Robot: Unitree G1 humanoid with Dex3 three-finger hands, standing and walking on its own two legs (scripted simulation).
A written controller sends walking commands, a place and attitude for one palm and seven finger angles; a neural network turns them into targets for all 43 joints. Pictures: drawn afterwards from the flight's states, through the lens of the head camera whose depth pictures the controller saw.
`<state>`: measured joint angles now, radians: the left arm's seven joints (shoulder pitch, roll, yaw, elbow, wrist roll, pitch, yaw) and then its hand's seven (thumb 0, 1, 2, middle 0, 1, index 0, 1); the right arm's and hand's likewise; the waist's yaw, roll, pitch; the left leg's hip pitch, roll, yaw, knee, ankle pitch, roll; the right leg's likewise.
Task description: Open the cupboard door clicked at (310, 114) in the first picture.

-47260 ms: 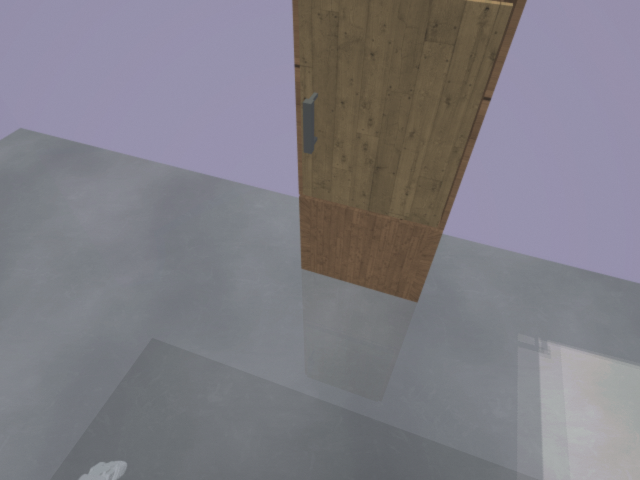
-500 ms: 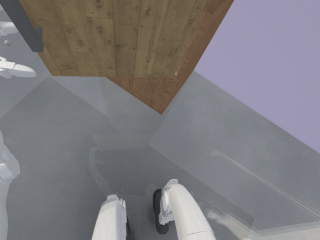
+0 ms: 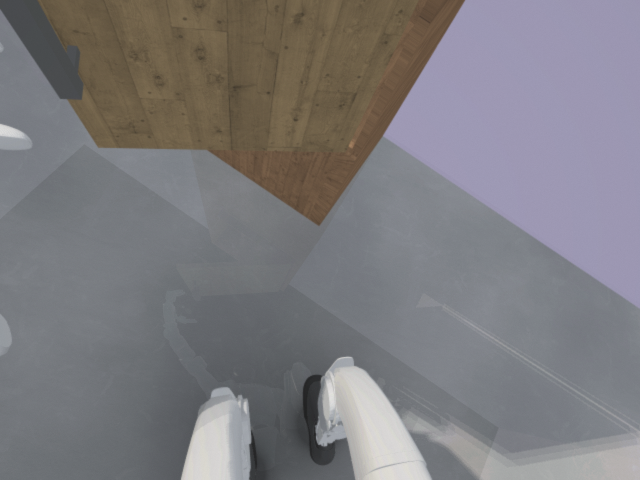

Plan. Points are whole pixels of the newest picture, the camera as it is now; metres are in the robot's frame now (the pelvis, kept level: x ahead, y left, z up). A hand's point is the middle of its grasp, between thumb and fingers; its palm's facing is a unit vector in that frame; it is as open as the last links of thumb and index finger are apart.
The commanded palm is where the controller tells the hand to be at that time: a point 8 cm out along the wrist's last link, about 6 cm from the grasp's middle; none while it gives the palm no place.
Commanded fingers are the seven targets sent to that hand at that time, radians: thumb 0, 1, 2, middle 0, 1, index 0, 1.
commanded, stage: move the hooked fingers beside the handle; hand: left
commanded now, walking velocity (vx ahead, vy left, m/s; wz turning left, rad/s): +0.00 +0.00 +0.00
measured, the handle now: (44, 24) +0.60 +0.25 +0.06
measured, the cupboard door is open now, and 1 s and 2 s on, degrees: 38 38 38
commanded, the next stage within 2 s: slide the fingers in behind the handle in 0.98 s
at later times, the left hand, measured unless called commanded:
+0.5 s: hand out of the picture +0.52 +0.31 +0.06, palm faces +0.06 -1.00 -0.01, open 14.0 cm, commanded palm +0.52 +0.33 +0.05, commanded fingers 0.00 -0.50 0.30 -0.30 -1.20 -0.30 -1.20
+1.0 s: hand out of the picture +0.53 +0.32 +0.05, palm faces +0.06 -1.00 -0.02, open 14.0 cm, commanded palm +0.53 +0.32 +0.05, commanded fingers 0.00 -0.50 0.30 -0.30 -1.20 -0.30 -1.20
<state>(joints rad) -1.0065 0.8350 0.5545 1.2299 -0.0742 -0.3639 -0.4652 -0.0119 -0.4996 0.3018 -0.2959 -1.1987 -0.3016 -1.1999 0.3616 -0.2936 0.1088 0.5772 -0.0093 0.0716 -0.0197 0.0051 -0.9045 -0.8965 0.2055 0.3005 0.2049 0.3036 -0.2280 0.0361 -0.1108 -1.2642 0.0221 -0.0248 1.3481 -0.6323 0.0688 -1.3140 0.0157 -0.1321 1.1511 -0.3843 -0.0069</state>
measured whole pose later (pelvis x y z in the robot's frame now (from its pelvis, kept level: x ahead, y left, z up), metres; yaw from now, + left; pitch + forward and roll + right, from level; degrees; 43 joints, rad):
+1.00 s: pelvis +0.00 +0.00 +0.00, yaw +0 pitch +32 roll -9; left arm -1.03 0.88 0.56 1.23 -0.07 -0.32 -0.50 -0.01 -0.50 0.30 -0.30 -1.20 -0.30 -1.20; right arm 0.36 -0.29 0.12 0.57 -0.01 0.09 -0.02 0.00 -0.90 -0.90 0.21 0.30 0.21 0.30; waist -0.23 0.03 -0.11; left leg -1.30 0.02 -0.04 1.37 -0.64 0.07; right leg -1.34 0.02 -0.14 1.16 -0.39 0.00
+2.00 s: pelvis +0.01 -0.01 +0.00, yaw +1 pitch +31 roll -7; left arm -0.99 0.69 0.48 1.19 -0.08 -0.38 -0.36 -0.01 -0.50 0.30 -0.30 -1.20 -0.30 -1.20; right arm 0.35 -0.28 0.09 0.59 -0.02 0.08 -0.01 0.00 -0.91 -0.90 0.20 0.30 0.20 0.30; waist -0.22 0.04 -0.12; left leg -1.24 0.02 -0.02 1.32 -0.63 0.06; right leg -1.29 0.02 -0.13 1.15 -0.39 -0.01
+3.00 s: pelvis +0.01 -0.01 +0.01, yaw +1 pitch +30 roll -6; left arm -0.97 0.61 0.44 1.19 -0.07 -0.42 -0.30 -0.01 -0.29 0.39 -0.31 -1.22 -0.32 -1.22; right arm 0.35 -0.27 0.08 0.60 -0.03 0.08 0.00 0.01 -0.91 -0.90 0.20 0.30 0.20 0.30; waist -0.21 0.05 -0.13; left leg -1.21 0.01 -0.02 1.31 -0.63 0.06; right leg -1.27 0.01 -0.12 1.14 -0.40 -0.01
